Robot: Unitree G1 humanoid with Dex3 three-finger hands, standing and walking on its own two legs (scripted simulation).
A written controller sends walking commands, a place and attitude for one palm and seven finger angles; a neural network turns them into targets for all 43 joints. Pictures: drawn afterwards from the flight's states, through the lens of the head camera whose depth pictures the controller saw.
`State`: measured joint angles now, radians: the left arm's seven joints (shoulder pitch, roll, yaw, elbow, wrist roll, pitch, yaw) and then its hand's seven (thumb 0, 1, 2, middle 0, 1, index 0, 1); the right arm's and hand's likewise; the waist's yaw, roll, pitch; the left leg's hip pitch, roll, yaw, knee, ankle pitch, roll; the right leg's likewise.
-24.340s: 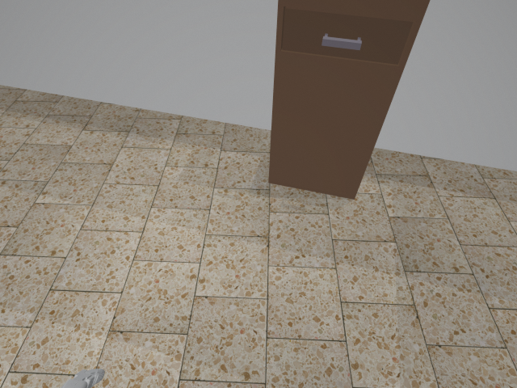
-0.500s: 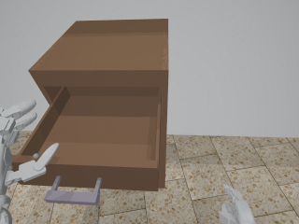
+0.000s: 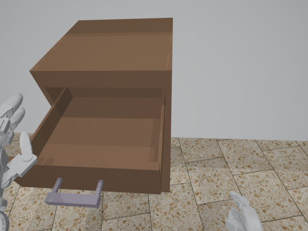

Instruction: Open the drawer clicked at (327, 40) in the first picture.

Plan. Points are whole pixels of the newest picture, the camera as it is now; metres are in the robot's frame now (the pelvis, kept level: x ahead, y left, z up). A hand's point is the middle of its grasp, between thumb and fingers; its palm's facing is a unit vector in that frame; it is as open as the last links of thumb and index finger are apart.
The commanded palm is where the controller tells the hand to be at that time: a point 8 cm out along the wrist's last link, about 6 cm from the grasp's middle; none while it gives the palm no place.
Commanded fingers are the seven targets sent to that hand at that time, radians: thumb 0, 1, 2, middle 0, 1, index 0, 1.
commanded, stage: step back with the hand held close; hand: left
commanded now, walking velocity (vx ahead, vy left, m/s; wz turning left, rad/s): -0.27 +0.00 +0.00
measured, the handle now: (76, 191) +0.20 +0.23 +0.02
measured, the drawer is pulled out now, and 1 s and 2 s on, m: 0.29 0.29 0.29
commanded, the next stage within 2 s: stop stepping back and stand still in 1.18 s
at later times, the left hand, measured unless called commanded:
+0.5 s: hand (13, 175) +0.15 +0.25 +0.19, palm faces +0.32 -0.77 -0.56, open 7.4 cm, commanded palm +0.09 +0.30 +0.21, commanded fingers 0.00 0.90 0.90 -0.20 -0.30 -0.20 -0.30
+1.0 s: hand out of the picture +0.11 +0.27 +0.21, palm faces +0.35 -0.81 -0.47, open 7.4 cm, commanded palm +0.04 +0.32 +0.21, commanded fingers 0.00 0.90 0.90 -0.20 -0.30 -0.20 -0.30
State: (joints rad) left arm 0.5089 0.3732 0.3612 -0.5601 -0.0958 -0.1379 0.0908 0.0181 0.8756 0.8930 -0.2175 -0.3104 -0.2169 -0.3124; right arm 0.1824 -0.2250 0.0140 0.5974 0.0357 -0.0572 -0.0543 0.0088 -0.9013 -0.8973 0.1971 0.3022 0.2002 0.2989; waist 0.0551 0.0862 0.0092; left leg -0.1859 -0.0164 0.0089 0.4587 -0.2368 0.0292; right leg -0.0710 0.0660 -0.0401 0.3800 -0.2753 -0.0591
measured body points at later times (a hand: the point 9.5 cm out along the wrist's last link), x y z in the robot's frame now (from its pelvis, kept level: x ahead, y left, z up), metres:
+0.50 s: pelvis -0.05 +0.02 -0.01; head -0.01 +0.03 +0.44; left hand +0.13 +0.29 +0.22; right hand +0.12 -0.22 -0.09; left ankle +0.01 +0.10 -0.74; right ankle -0.04 -0.08 -0.74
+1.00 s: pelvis -0.10 +0.04 -0.01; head -0.06 +0.08 +0.44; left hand +0.09 +0.31 +0.23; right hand +0.06 -0.19 -0.08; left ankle +0.01 +0.10 -0.74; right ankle -0.16 -0.10 -0.68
